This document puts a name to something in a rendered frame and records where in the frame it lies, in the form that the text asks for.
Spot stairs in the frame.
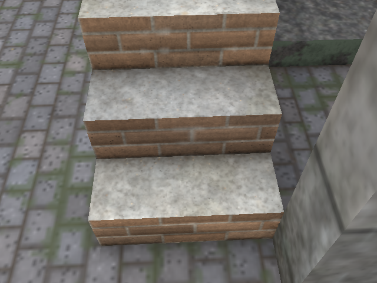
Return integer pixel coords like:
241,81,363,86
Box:
78,0,284,246

